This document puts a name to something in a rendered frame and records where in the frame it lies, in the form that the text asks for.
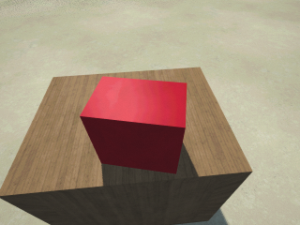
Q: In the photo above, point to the pedestal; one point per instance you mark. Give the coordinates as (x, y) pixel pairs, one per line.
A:
(57, 176)

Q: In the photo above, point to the carton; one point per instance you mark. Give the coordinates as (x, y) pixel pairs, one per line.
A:
(137, 123)

